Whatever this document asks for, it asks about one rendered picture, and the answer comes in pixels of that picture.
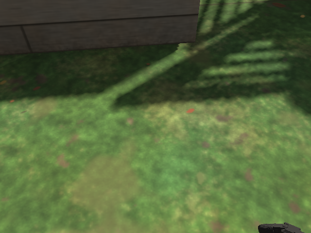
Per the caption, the robot right hand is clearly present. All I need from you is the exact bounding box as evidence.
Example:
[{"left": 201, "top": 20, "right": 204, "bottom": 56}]
[{"left": 258, "top": 222, "right": 304, "bottom": 233}]

